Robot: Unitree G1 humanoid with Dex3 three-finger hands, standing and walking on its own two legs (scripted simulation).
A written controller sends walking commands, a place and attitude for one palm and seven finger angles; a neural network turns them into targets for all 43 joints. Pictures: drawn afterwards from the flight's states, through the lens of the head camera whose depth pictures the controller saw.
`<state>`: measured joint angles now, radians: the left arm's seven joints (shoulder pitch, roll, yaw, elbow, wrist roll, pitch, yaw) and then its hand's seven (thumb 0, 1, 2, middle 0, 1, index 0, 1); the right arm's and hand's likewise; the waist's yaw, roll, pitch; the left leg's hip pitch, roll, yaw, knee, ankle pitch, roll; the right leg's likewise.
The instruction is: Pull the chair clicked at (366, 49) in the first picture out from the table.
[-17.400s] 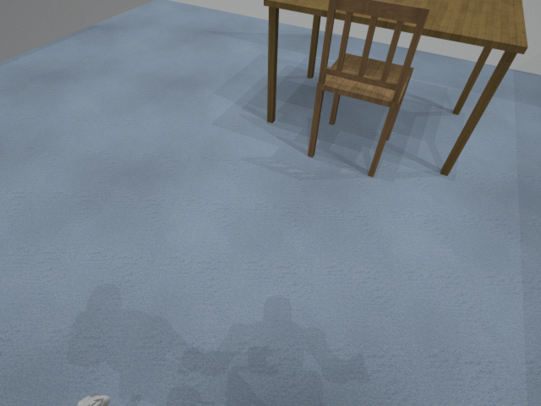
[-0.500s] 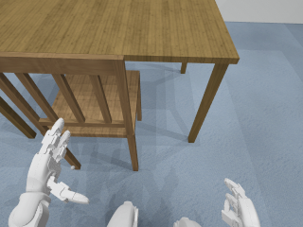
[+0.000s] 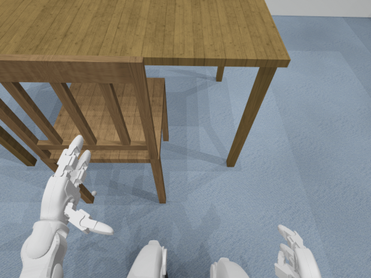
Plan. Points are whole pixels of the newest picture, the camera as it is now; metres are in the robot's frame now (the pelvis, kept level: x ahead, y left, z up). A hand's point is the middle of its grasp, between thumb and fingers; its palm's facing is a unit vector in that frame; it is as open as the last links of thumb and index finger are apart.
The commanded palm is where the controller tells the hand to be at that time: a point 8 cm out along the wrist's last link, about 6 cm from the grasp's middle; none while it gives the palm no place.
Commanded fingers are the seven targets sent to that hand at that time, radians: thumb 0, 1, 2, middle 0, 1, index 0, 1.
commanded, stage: aim the fingers beside a spindle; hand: left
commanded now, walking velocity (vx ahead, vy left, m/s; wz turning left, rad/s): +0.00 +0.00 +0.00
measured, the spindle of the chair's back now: (77, 116) +0.49 +0.32 +0.00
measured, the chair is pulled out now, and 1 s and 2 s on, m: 0.00 0.00 0.00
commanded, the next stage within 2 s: none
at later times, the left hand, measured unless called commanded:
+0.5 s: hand (106, 171) +0.33 +0.20 +0.02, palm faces +0.03 -1.00 -0.04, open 17.0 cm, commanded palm +0.31 +0.24 +0.02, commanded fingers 0.00 -0.50 0.30 -0.06 -0.08 -0.06 -0.08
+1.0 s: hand (118, 168) +0.34 +0.17 +0.01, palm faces +0.00 -1.00 -0.04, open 17.0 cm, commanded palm +0.33 +0.23 +0.01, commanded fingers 0.00 -0.50 0.30 -0.06 -0.08 -0.06 -0.08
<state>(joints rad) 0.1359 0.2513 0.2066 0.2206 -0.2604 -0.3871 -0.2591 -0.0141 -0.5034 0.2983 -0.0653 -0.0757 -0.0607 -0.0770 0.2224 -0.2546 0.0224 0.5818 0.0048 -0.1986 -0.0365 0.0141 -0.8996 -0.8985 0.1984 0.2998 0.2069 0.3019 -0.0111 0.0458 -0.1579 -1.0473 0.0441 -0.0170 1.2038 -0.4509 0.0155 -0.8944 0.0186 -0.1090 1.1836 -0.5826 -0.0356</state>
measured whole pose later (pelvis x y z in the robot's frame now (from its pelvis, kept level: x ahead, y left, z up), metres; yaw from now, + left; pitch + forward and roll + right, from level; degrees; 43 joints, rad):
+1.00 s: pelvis +0.00 +0.01 -0.02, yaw -1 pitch +21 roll -3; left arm -0.14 0.23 0.17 0.43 -0.18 -0.41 -0.16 -0.01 -0.50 0.30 -0.06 -0.08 -0.06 -0.08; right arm 0.22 -0.25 0.02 0.58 -0.01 -0.08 0.00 0.01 -0.90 -0.90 0.20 0.30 0.21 0.30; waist -0.03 0.04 -0.18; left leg -1.18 0.05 0.00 1.29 -0.48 0.02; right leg -1.04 0.02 -0.09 1.28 -0.61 -0.03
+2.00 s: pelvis +0.00 +0.00 -0.02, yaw -1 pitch +21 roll -3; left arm -0.15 0.26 0.20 0.45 -0.20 -0.42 -0.16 -0.01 -0.50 0.30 -0.07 -0.08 -0.06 -0.08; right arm 0.22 -0.25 0.02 0.59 0.00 -0.07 0.00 0.01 -0.90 -0.90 0.20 0.30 0.21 0.30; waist -0.03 0.04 -0.20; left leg -1.17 0.05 0.00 1.27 -0.48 0.02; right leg -1.02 0.02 -0.08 1.26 -0.61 -0.03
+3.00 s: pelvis +0.00 +0.00 -0.02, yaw -1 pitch +21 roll -3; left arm -0.13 0.27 0.23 0.43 -0.18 -0.46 -0.12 -0.01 -0.50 0.30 -0.07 -0.08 -0.06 -0.08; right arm 0.20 -0.24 0.02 0.58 -0.01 -0.06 0.00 0.01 -0.90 -0.90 0.20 0.30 0.21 0.30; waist -0.04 0.03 -0.19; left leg -1.17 0.05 -0.01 1.29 -0.48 0.02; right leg -1.03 0.02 -0.09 1.27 -0.61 -0.03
